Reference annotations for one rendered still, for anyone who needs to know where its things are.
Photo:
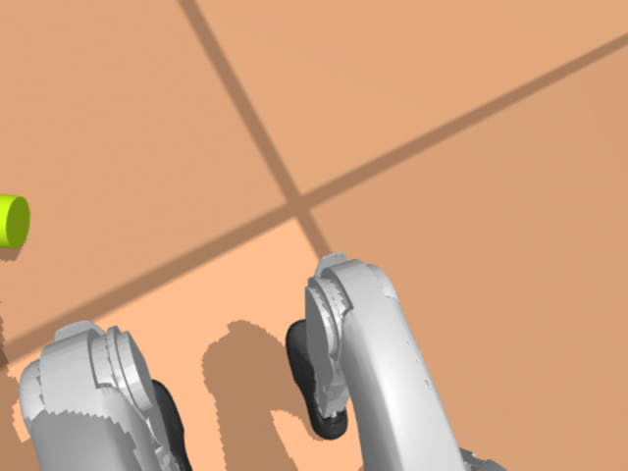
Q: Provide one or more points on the right robot foot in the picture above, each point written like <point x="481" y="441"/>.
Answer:
<point x="304" y="376"/>

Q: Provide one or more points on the right robot hand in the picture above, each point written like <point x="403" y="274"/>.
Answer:
<point x="474" y="464"/>

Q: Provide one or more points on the left robot foot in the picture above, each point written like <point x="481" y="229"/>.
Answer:
<point x="173" y="424"/>

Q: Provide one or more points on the can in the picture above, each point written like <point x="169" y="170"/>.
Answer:
<point x="14" y="221"/>

